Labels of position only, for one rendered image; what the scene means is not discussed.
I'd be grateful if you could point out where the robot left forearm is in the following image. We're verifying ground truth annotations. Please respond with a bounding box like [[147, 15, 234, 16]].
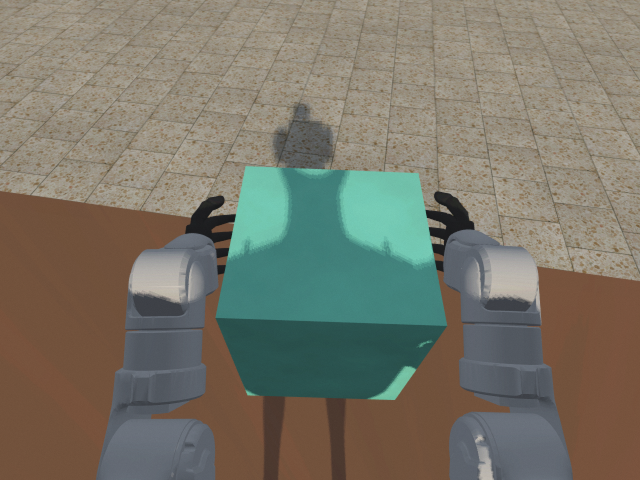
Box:
[[96, 233, 218, 480]]

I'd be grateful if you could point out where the robot left upper arm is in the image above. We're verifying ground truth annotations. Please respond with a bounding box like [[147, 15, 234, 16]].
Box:
[[98, 419, 215, 480]]

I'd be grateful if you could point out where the robot left hand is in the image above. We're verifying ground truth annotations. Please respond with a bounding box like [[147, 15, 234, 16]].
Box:
[[185, 196, 236, 274]]

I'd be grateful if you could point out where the robot right hand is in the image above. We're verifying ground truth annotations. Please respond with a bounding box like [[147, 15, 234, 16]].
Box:
[[426, 191, 475, 272]]

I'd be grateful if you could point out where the carton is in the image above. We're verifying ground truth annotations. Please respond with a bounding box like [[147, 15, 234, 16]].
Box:
[[215, 166, 447, 400]]

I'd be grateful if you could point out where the robot right forearm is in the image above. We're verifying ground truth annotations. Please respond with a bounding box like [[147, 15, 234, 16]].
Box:
[[443, 229, 573, 480]]

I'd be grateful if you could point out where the robot right upper arm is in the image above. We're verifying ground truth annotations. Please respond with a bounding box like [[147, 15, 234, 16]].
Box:
[[449, 412, 572, 480]]

